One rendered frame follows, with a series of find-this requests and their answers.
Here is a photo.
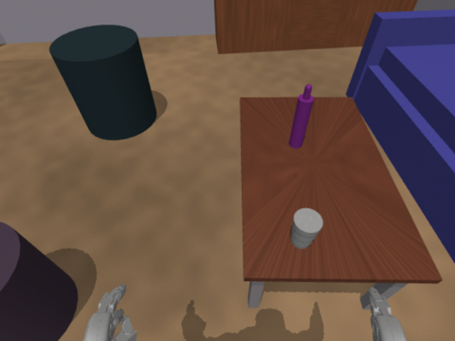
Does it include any left robot hand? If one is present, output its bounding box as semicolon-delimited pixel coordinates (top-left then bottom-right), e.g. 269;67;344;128
83;284;137;341

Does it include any coffee table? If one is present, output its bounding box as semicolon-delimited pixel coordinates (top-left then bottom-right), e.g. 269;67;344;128
240;97;443;310

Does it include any right robot hand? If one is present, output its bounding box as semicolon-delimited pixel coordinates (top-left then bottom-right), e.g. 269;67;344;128
368;287;407;341

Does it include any sofa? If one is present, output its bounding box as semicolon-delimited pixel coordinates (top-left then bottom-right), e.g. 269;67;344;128
346;9;455;263

